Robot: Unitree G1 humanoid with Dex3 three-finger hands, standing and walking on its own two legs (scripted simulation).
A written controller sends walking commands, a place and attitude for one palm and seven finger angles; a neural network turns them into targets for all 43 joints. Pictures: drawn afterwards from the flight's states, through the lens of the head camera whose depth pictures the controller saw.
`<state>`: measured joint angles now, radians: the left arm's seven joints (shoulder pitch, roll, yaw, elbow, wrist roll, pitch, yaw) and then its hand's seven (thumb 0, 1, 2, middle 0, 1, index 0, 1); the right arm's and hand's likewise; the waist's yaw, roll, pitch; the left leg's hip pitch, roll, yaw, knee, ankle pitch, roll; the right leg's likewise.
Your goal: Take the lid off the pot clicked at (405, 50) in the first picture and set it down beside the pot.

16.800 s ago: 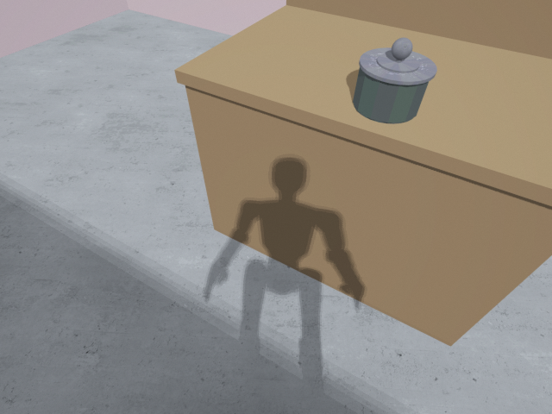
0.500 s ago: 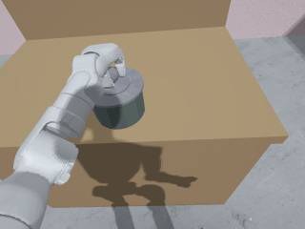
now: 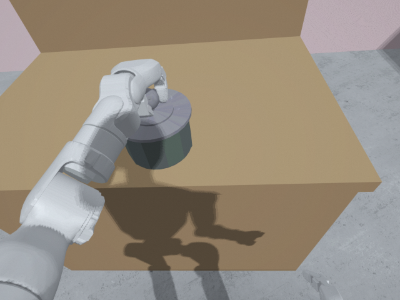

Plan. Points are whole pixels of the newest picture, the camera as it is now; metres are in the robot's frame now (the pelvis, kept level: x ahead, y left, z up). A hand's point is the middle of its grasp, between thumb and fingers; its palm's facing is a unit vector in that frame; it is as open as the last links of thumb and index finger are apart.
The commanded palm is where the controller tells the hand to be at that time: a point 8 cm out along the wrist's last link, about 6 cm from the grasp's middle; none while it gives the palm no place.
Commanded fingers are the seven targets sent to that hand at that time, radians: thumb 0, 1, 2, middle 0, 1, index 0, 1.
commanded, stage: lift the lid straight up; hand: left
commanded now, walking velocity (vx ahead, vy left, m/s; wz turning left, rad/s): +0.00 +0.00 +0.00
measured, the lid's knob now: (148, 99) +0.48 +0.11 +0.17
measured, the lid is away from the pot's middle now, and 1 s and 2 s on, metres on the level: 0.00 0.01 0.02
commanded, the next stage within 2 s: none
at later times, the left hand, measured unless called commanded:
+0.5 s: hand (142, 90) +0.46 +0.11 +0.21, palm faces -0.24 -0.05 -0.97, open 7.0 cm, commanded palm +0.44 +0.12 +0.28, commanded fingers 0.00 0.78 0.83 -0.94 -1.02 -0.93 -1.01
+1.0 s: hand (131, 70) +0.46 +0.12 +0.25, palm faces -0.20 -0.05 -0.98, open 7.0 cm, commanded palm +0.44 +0.12 +0.32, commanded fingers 0.00 0.78 0.83 -0.94 -1.02 -0.93 -1.01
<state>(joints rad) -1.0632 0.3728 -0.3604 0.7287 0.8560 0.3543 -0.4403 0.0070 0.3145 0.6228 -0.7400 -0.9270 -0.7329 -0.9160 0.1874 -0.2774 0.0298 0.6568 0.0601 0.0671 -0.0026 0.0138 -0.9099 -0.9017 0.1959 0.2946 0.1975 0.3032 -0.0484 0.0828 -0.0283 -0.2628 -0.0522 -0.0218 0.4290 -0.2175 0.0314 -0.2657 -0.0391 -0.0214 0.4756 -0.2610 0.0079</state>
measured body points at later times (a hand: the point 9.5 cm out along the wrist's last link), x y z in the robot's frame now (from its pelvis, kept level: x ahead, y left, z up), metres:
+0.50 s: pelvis +0.00 +0.00 +0.00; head +0.01 -0.04 +0.45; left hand +0.46 +0.11 +0.26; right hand +0.14 -0.24 -0.12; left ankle +0.00 +0.10 -0.74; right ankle -0.01 -0.12 -0.74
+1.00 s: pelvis -0.01 +0.00 +0.00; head +0.01 -0.03 +0.45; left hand +0.47 +0.12 +0.30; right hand +0.12 -0.25 -0.12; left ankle +0.00 +0.10 -0.74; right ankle -0.01 -0.12 -0.74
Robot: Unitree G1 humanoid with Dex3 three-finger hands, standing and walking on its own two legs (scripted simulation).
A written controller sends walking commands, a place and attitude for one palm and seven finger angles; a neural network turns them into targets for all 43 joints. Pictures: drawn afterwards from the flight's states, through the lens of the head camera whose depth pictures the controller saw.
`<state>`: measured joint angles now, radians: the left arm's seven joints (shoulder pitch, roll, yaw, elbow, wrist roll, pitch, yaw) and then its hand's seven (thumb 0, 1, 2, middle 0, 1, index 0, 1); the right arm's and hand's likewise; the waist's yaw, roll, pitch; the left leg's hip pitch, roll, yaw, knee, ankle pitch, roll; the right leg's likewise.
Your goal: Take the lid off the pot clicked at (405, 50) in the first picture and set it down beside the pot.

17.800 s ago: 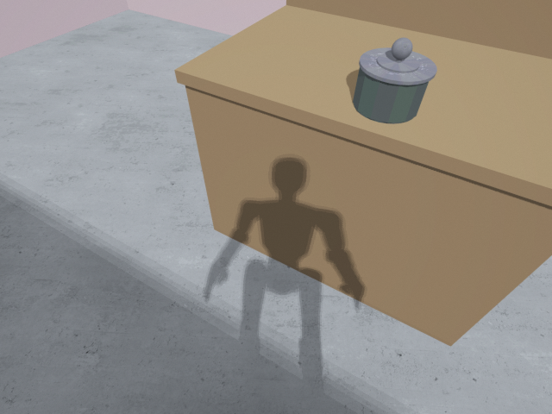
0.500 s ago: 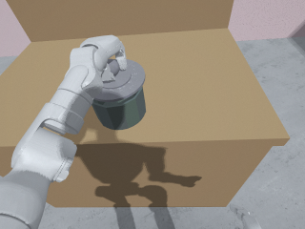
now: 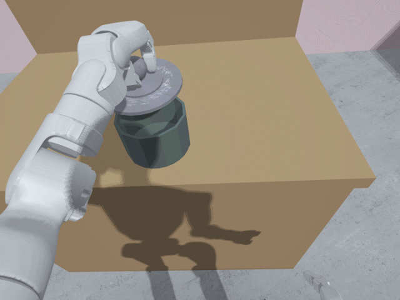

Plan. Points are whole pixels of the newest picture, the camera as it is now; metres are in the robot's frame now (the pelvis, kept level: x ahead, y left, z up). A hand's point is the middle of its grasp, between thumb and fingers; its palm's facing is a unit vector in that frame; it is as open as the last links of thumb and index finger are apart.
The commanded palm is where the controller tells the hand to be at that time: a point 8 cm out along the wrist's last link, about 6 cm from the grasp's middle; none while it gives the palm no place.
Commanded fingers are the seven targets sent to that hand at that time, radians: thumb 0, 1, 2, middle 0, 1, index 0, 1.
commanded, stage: lift the lid straight up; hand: left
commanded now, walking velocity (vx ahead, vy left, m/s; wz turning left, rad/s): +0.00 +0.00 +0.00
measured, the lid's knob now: (135, 68) +0.50 +0.12 +0.23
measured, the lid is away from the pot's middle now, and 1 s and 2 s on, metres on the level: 0.01 0.02 0.09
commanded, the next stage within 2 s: move the lid sideways beside the pot in 1.10 s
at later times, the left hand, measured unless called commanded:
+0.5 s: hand (122, 46) +0.47 +0.12 +0.29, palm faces -0.12 -0.05 -0.99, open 7.0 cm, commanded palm +0.44 +0.13 +0.36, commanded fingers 0.00 0.78 0.83 -0.94 -1.02 -0.93 -1.01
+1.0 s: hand (117, 20) +0.46 +0.11 +0.33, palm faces -0.05 -0.03 -1.00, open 7.0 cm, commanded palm +0.45 +0.12 +0.39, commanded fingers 0.00 0.78 0.83 -0.94 -1.02 -0.93 -1.01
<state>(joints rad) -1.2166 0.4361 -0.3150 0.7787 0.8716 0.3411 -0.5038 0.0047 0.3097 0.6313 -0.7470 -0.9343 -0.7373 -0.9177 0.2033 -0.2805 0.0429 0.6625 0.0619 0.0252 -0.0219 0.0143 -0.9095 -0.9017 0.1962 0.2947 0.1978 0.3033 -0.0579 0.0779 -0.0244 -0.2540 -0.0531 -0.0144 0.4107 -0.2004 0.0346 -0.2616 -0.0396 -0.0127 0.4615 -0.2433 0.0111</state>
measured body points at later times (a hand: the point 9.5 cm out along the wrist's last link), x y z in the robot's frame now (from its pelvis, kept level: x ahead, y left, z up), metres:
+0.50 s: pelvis +0.00 +0.00 +0.00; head +0.02 -0.04 +0.45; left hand +0.47 +0.12 +0.34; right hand +0.14 -0.24 -0.12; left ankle +0.01 +0.10 -0.74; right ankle +0.00 -0.13 -0.74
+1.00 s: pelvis +0.00 +0.00 +0.00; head +0.01 -0.04 +0.45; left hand +0.46 +0.11 +0.39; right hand +0.15 -0.24 -0.12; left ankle +0.01 +0.10 -0.74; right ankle +0.00 -0.13 -0.74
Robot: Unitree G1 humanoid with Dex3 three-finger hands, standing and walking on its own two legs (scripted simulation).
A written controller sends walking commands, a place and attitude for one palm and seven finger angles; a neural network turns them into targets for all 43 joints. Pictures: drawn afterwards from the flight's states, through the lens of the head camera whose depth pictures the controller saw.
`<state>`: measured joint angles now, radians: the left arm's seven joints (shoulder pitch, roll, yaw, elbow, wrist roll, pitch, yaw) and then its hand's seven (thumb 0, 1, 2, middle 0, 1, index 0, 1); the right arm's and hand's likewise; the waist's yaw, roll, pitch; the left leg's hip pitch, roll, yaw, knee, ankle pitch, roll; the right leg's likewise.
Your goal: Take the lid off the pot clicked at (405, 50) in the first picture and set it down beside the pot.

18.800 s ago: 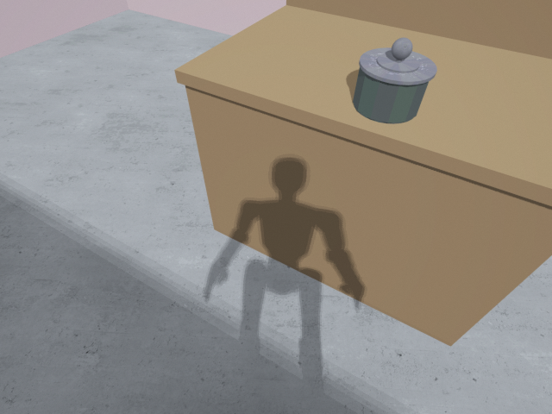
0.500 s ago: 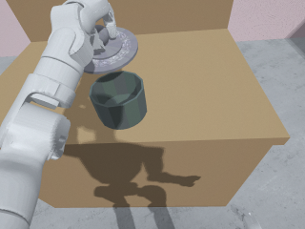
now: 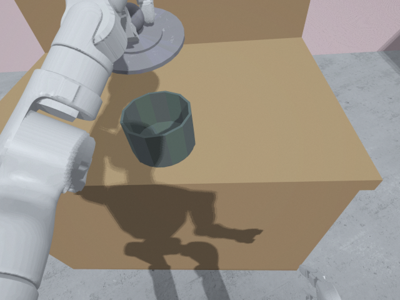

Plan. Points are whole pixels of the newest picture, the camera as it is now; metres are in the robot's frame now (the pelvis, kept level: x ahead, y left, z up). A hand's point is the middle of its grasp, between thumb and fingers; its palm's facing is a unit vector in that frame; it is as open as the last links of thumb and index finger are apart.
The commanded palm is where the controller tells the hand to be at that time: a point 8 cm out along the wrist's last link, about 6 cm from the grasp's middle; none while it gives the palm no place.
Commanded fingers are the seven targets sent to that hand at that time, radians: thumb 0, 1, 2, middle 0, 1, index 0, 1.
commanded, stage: lift the lid straight up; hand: left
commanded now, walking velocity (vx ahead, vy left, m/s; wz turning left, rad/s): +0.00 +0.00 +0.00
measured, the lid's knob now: (130, 18) +0.50 +0.11 +0.33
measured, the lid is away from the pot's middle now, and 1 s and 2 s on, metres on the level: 0.02 0.09 0.21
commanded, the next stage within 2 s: move the lid sideways beside the pot in 0.10 s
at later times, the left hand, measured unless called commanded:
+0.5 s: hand (115, 22) +0.47 +0.12 +0.33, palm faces -0.07 -0.03 -1.00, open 7.0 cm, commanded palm +0.44 +0.14 +0.39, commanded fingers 0.00 0.78 0.83 -0.94 -1.02 -0.93 -1.01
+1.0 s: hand (80, 27) +0.47 +0.18 +0.33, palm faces -0.08 -0.03 -1.00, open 7.0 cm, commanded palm +0.45 +0.20 +0.39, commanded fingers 0.00 0.78 0.83 -0.94 -1.02 -0.93 -1.01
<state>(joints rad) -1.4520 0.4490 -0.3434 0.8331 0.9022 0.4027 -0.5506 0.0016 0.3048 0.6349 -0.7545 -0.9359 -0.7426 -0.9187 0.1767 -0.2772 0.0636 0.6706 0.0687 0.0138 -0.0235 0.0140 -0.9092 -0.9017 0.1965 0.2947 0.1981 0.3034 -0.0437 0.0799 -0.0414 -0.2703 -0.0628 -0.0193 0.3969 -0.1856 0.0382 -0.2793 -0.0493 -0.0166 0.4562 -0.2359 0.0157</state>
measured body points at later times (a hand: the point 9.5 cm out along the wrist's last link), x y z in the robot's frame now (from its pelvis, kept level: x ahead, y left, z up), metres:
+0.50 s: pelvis +0.01 +0.00 +0.00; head +0.02 -0.04 +0.45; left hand +0.47 +0.12 +0.38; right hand +0.14 -0.26 -0.12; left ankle +0.01 +0.10 -0.74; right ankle +0.00 -0.13 -0.74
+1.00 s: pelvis +0.00 +0.00 +0.00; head +0.02 -0.03 +0.45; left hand +0.47 +0.18 +0.38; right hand +0.14 -0.25 -0.12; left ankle +0.01 +0.10 -0.74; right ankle +0.00 -0.13 -0.74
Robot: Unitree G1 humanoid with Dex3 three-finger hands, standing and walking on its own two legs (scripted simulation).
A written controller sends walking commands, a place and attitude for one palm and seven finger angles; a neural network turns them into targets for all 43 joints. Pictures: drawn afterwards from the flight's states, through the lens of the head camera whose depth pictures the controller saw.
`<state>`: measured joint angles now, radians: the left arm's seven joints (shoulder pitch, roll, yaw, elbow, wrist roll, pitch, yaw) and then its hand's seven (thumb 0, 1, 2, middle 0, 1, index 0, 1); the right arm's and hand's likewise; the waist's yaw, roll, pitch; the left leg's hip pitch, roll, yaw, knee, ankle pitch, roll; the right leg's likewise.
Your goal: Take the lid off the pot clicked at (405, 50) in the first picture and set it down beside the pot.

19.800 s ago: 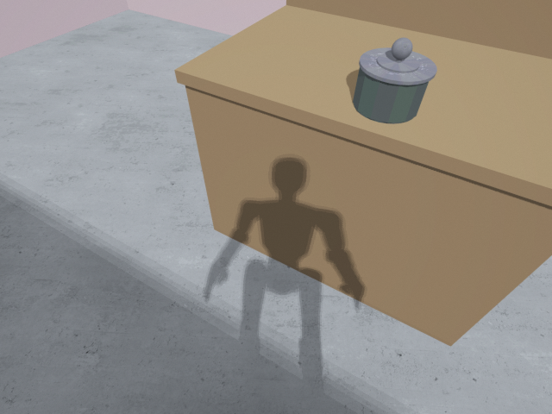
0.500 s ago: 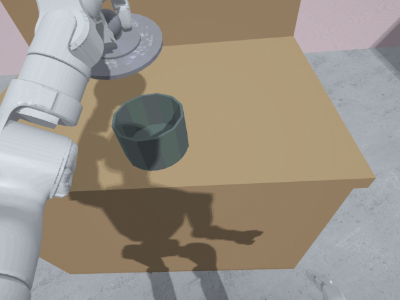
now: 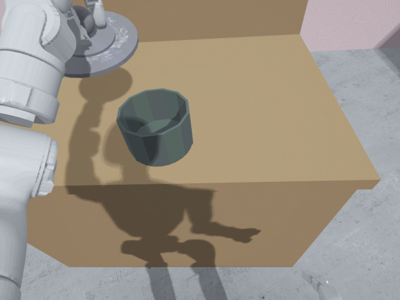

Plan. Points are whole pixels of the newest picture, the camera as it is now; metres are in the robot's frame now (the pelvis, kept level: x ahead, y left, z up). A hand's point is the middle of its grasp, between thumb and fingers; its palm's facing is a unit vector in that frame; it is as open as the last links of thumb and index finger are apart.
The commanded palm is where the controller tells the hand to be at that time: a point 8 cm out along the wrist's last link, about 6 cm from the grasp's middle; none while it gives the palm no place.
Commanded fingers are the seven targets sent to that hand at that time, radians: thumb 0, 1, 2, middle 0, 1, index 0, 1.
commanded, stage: move the lid sideways beside the pot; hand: left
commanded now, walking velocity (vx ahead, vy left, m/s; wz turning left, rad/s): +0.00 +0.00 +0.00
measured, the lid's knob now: (80, 21) +0.50 +0.19 +0.32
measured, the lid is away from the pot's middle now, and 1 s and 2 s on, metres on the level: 0.09 0.21 0.23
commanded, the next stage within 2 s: lower the lid onto the table in 1.24 s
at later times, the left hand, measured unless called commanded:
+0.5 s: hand (31, 29) +0.46 +0.25 +0.32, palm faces -0.09 -0.04 -0.99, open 7.0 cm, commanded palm +0.44 +0.26 +0.39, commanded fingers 0.00 0.78 0.83 -0.94 -1.02 -0.93 -1.01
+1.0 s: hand (1, 32) +0.46 +0.30 +0.32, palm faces -0.12 -0.03 -0.99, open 7.0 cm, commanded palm +0.44 +0.31 +0.39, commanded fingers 0.00 0.78 0.83 -0.94 -1.02 -0.93 -1.01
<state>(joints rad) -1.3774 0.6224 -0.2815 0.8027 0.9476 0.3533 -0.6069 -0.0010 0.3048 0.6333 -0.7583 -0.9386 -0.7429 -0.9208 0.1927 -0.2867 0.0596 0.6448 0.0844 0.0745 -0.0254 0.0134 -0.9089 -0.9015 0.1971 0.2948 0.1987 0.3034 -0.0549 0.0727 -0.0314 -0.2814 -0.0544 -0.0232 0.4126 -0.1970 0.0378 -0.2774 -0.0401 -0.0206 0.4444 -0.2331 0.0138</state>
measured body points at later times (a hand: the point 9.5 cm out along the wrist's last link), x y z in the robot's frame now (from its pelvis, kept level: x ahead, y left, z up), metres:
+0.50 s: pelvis +0.00 +0.00 +0.00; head +0.03 -0.02 +0.45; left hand +0.46 +0.25 +0.38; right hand +0.12 -0.26 -0.12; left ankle +0.01 +0.10 -0.74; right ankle -0.01 -0.13 -0.74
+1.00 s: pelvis +0.00 +0.01 +0.00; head +0.04 -0.02 +0.45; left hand +0.46 +0.30 +0.38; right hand +0.10 -0.25 -0.13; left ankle +0.01 +0.10 -0.74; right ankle -0.01 -0.13 -0.74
